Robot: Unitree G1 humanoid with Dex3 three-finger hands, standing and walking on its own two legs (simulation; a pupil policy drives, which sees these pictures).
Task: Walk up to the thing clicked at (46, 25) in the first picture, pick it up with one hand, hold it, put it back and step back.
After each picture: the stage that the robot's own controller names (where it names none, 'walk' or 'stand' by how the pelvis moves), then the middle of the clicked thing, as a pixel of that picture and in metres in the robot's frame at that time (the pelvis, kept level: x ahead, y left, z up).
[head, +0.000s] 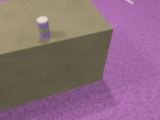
stand; (43, 27) +0.82 +0.23 -0.10
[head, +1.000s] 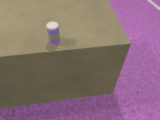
rise first; (53, 33) +0.74 +0.18 -0.09
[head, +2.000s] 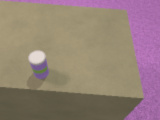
stand; (39, 65) +0.45 +0.20 -0.07
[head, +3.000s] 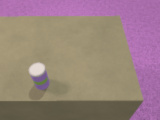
stand; (39, 76) +0.44 +0.19 -0.09
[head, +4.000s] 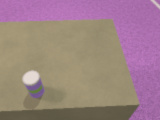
stand; (34, 84) +0.41 +0.21 -0.10
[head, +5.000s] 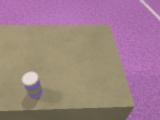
stand; (32, 85) +0.42 +0.21 -0.10
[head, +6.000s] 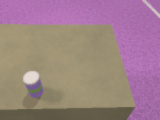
stand; (33, 84) +0.42 +0.21 -0.10
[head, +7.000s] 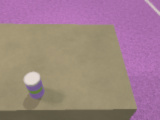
stand; (34, 85) +0.41 +0.21 -0.11
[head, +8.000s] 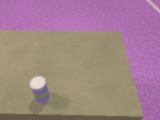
rise first; (40, 90) +0.41 +0.21 -0.10
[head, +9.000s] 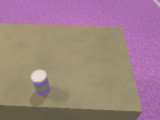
go down; (41, 83) +0.43 +0.21 -0.10
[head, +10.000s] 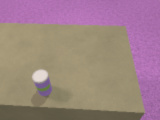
go down; (42, 83) +0.42 +0.20 -0.10
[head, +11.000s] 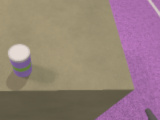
go down; (21, 61) +0.44 +0.18 -0.04
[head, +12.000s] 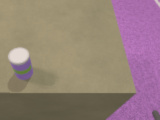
approach; (21, 64) +0.44 +0.19 -0.04
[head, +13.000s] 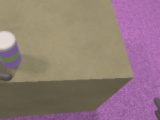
close in; (7, 50) +0.45 +0.20 +0.00
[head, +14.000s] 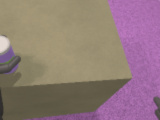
lift; (3, 56) +0.44 +0.21 +0.01
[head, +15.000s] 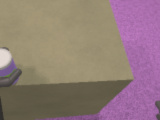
lift; (4, 68) +0.40 +0.21 +0.00
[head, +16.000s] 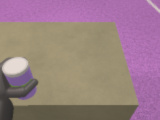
lift; (21, 79) +0.32 +0.19 +0.11
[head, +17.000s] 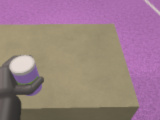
hold; (27, 76) +0.33 +0.17 +0.10
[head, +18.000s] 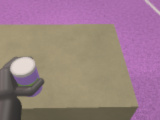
hold; (27, 78) +0.33 +0.17 +0.10
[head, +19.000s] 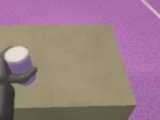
crouch; (21, 66) +0.37 +0.19 +0.11
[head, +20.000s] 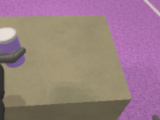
lower; (10, 48) +0.44 +0.21 +0.11
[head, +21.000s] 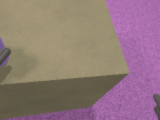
lower; out of the picture +0.46 +0.22 +0.01
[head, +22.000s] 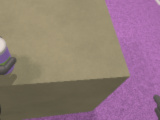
lower; out of the picture +0.44 +0.21 +0.01
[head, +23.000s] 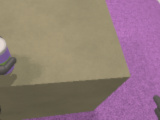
lower; out of the picture +0.44 +0.21 +0.01
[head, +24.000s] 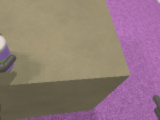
lower; out of the picture +0.44 +0.21 +0.01
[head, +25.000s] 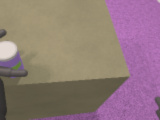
open; (10, 60) +0.43 +0.19 +0.00
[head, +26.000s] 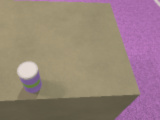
sink last; (30, 77) +0.39 +0.17 -0.04
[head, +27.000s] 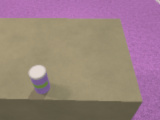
stand; (40, 80) +0.42 +0.19 -0.05
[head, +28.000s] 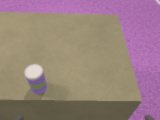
stand; (36, 79) +0.41 +0.19 -0.04
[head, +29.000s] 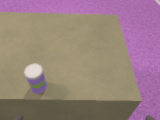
stand; (36, 79) +0.41 +0.19 -0.04
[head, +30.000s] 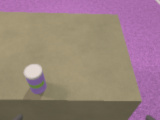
stand; (36, 79) +0.41 +0.19 -0.04
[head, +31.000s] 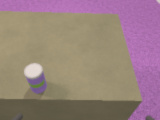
stand; (36, 78) +0.41 +0.19 -0.04
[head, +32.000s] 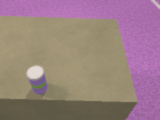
stand; (37, 80) +0.42 +0.19 -0.07
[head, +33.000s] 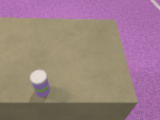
walk; (40, 83) +0.41 +0.18 -0.10
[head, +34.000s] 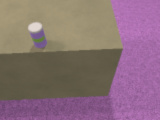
walk; (38, 35) +0.64 +0.23 -0.08
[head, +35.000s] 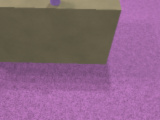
walk; out of the picture +0.98 +0.17 -0.07
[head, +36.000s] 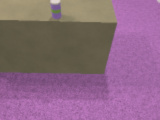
stand; (56, 8) +1.00 +0.18 -0.10
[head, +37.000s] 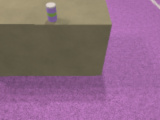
stand; (51, 12) +1.01 +0.19 -0.11
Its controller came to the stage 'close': yes
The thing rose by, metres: 0.20
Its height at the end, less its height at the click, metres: +0.00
